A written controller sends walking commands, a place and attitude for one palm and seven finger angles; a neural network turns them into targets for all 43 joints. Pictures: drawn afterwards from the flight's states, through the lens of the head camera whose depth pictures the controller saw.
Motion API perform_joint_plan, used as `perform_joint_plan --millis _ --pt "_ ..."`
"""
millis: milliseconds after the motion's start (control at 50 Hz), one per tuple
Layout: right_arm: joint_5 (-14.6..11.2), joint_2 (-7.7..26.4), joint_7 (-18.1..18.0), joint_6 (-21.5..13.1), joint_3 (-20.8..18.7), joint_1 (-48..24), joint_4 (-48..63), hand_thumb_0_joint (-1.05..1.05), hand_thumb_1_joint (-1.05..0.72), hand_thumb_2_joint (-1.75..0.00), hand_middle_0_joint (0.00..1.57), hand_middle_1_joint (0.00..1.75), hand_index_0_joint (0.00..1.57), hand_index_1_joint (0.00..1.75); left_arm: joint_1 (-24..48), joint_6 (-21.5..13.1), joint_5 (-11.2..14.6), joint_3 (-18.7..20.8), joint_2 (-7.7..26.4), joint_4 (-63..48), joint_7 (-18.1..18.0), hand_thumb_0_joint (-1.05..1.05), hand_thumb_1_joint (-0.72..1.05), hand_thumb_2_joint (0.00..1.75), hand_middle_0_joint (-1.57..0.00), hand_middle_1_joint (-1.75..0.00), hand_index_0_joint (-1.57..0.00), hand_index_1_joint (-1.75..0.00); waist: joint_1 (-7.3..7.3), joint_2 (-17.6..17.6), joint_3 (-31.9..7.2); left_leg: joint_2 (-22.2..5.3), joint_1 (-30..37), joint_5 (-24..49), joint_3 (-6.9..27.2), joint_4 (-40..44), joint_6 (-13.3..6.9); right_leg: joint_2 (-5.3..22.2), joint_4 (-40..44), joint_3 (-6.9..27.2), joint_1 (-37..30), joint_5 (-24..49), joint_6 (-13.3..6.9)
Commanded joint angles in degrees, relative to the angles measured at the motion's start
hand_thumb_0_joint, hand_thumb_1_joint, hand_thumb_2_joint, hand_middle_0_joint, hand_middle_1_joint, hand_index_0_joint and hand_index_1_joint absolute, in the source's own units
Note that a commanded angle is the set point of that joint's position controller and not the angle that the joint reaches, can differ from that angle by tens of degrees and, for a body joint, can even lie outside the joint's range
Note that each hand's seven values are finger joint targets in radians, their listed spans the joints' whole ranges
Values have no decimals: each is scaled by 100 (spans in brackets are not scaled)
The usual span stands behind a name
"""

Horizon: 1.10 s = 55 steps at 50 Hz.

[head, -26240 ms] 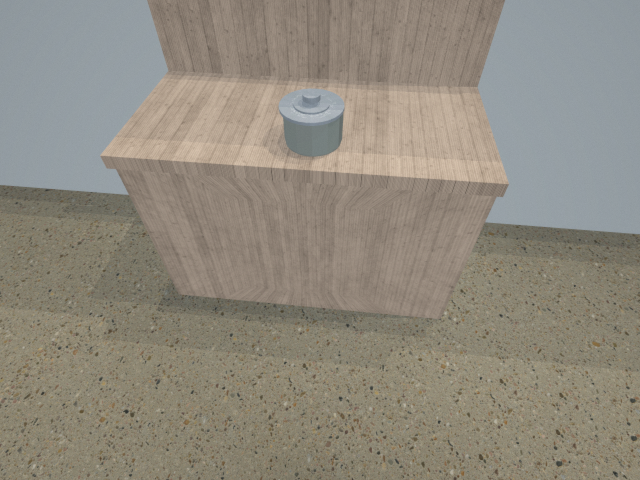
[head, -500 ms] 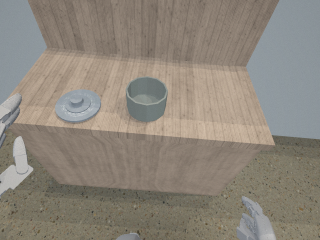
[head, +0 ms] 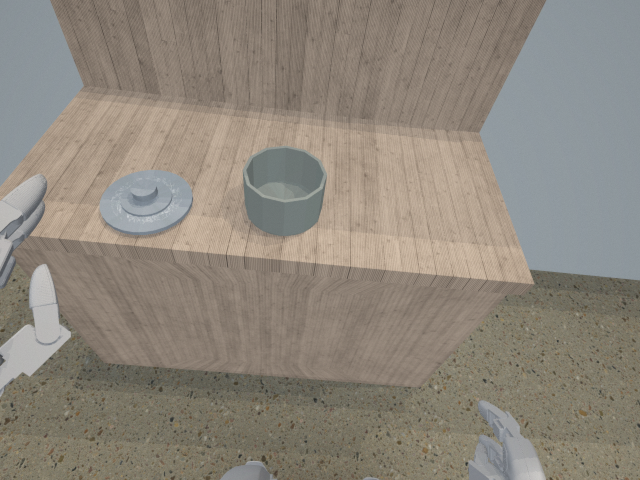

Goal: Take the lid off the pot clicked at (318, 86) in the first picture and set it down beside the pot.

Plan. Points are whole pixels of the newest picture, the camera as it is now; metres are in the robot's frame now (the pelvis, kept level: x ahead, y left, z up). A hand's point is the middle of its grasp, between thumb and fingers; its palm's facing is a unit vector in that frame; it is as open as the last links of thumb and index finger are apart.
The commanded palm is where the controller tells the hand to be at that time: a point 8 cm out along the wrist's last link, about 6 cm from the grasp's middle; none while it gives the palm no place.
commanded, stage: step back with the hand held close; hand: left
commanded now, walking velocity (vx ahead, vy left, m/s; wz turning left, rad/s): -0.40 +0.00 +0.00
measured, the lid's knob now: (144, 190) +0.57 +0.33 -0.05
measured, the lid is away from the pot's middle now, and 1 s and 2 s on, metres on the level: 0.25 0.25 0.25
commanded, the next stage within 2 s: stop stepping back and stand still in 0.54 s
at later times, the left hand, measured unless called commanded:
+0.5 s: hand (17, 395) +0.16 +0.24 +0.17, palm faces +0.24 -0.89 -0.38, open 7.4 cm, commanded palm +0.08 +0.29 +0.20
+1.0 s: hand out of the picture +0.03 +0.27 +0.18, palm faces +0.34 -0.87 -0.37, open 7.4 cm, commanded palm -0.03 +0.32 +0.20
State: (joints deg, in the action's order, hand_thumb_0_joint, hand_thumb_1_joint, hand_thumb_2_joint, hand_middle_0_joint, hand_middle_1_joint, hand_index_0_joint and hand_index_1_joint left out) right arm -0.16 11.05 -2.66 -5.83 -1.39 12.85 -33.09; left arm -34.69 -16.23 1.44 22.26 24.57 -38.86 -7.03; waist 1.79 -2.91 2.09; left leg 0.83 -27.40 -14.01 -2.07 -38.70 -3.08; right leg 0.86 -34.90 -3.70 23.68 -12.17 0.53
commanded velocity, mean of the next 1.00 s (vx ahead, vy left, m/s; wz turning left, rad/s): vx -0.16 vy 0.00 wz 0.03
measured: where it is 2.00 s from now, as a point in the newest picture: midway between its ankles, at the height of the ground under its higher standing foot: outside the picture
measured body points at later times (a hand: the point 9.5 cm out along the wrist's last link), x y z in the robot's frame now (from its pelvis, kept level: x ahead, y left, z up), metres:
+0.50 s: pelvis -0.06 +0.02 +0.00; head -0.03 +0.07 +0.44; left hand +0.14 +0.28 +0.19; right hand +0.10 -0.24 -0.05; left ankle -0.01 +0.09 -0.72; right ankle -0.04 -0.14 -0.71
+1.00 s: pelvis -0.17 +0.04 -0.01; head -0.18 +0.09 +0.43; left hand +0.01 +0.32 +0.19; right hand -0.04 -0.23 -0.07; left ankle -0.18 +0.14 -0.73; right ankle -0.14 -0.12 -0.72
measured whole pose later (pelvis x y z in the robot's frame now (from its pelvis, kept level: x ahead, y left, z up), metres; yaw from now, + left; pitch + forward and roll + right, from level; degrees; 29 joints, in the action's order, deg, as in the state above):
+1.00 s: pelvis -0.17 +0.04 -0.01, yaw -2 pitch +0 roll -2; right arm -2.0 12.5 -3.2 -5.4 -1.1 17.1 -33.6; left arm -32.2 -11.7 2.0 22.6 25.0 -37.2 -7.3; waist 1.5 -4.1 -3.0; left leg -0.7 -19.8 -26.6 0.6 -44.5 -0.8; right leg 2.8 -43.2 -2.1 23.2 -19.8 2.1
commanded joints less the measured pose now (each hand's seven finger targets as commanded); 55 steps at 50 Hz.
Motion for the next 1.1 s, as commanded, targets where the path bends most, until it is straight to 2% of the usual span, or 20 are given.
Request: perform_joint_plan --millis 0,40,120,200,280,360,400,440,480,520,600,620,640,700,760,800,860,940,1000,1080 --pt "-71 940 -117 -350 -318 -440 1050 0 -90 -90 20 30 20 30 -174 -341 54 789 891 -1216 -111 0 90 90 -20 -30 -20 -30 -40 1145 -868 -1255 -210 -1878 1566 1847 -230 269 -295 498 -790 -467 -253" --pt "26 928 -145 -472 -305 -561 1031 0 -90 -90 20 30 20 30 13 -276 -56 954 982 -1224 -115 0 90 90 -20 -30 -20 -30 -52 1968 -582 -1945 -1192 -2459 2244 2945 -548 -331 -1684 426 -1349 -1239 -2" --pt "-4 802 -39 -673 -312 -321 767 0 -90 -90 20 30 20 30 -104 -170 111 732 787 -1121 -121 0 90 90 -20 -30 -20 -30 -214 1212 -986 -1695 1337 655 1603 1975 -362 -176 -460 532 -182 -1585 -54" --pt "9 899 -25 -672 -215 -463 731 0 -90 -90 20 30 20 30 140 -129 58 442 770 -1011 4 0 90 90 -20 -30 -20 -30 -244 1131 -1149 -1409 1361 502 1226 1395 -91 -31 1241 302 -1142 100 -82" --pt "-113 922 -90 -549 -365 -396 897 0 -90 -90 20 30 20 30 228 -159 136 399 841 -774 97 0 90 90 -20 -30 -20 -30 -87 -304 -584 -340 1026 -1608 421 -322 287 969 1541 998 232 -809 -735" --pt "-99 519 -56 -250 -184 -459 861 0 -90 -90 20 30 20 30 423 -82 185 560 926 -903 -12 0 90 90 -20 -30 -20 -30 68 -744 -619 -202 551 -1112 466 -1353 334 1808 983 1356 33 2578 -999" --pt "-129 609 -87 -216 -149 -475 855 0 -90 -90 20 30 20 30 377 -119 162 632 926 -991 -66 0 90 90 -20 -30 -20 -30 130 -226 -562 -349 638 -493 562 447 197 1420 123 931 -240 2682 -571" --pt "-118 813 -121 -346 -289 -632 1016 0 -90 -90 20 30 20 30 306 -246 156 733 979 -1347 -94 0 90 90 -20 -30 -20 -30 10 1912 -615 -1543 1000 1915 1793 2011 -259 -14 -1350 284 207 -400 -18" --pt "66 809 -35 -587 -298 -415 852 0 -90 -90 20 30 20 30 113 -288 204 828 1087 -1540 -25 0 90 90 -20 -30 -20 -30 -61 1896 -1012 -1996 1055 1286 2169 2130 -376 -286 -2645 896 438 -2248 -35" --pt "-1 763 52 -644 -375 -215 700 0 -90 -90 20 30 20 30 57 -193 180 824 905 -1489 -92 0 90 90 -20 -30 -20 -30 -51 1420 -1224 -1727 1613 3001 1651 1454 -486 -264 -2281 908 517 -1741 38" --pt "-81 779 136 -707 -330 -307 796 0 -90 -90 20 30 20 30 -302 -49 166 647 774 -1422 -68 0 90 90 -20 -30 -20 -30 -110 1545 -1198 -1552 1472 1833 1439 1562 -302 -146 -1044 520 -146 -1149 1" --pt "205 1660 140 -287 -585 -308 -584 0 -90 -90 20 30 20 30 1417 1303 -405 -1456 -661 3830 537 0 90 90 -20 -30 -20 -30 526 1465 -481 -1604 817 3196 2289 472 -442 304 -1195 699 424 -1021 234" --pt "-95 469 126 -430 -358 -502 1170 0 -90 -90 20 30 20 30 706 489 212 543 624 -1963 131 0 90 90 -20 -30 -20 -30 -236 1236 -916 -1551 1284 1252 1554 1961 -222 -474 -815 212 -528 -1515 148" --pt "-71 788 136 -461 -241 -356 1148 0 -90 -90 20 30 20 30 -929 176 185 871 1093 -1744 7 0 90 90 -20 -30 -20 -30 -226 1525 -1007 -975 317 -1700 1154 1765 -55 -358 390 -125 -1591 -517 -134" --pt "-82 685 43 -377 -190 -267 1132 0 -90 -90 20 30 20 30 -405 125 107 849 1256 -1637 -48 0 90 90 -20 -30 -20 -30 -129 -146 -625 -89 -156 -2104 79 -945 245 804 1614 761 -1201 -665 -655" --pt "-218 843 -6 -308 -369 -167 942 0 -90 -90 20 30 20 30 100 247 198 637 1021 -1269 -54 0 90 90 -20 -30 -20 -30 58 -1466 -481 35 648 -1077 599 -3962 330 1888 2010 2164 919 -899 -1325" --pt "-164 697 -85 -72 -209 -421 983 0 -90 -90 20 30 20 30 517 446 152 641 1025 -801 -103 0 90 90 -20 -30 -20 -30 121 -358 87 -438 657 -1175 769 -3197 142 1669 1480 1370 1470 -1116 -1011" --pt "-235 763 -161 -366 -147 -240 937 0 -90 -90 20 30 20 30 478 135 68 603 907 -600 -138 0 90 90 -20 -30 -20 -30 3 733 -184 -331 1144 -613 294 1577 -69 700 -442 620 226 -276 -416" --pt "-62 687 -80 -635 -194 -199 885 0 -90 -90 20 30 20 30 449 -63 -20 777 1163 -1226 -167 0 90 90 -20 -30 -20 -30 61 2483 -553 -1527 1347 1307 2254 1853 -831 -187 -2791 326 850 -1951 -44" --pt "-142 812 219 -590 -175 -236 708 0 -90 -90 20 30 20 30 -102 8 56 622 908 -1017 -52 0 90 90 -20 -30 -20 -30 -111 977 -459 -1465 518 542 1774 1444 -690 -80 -1502 536 -207 -1413 -110"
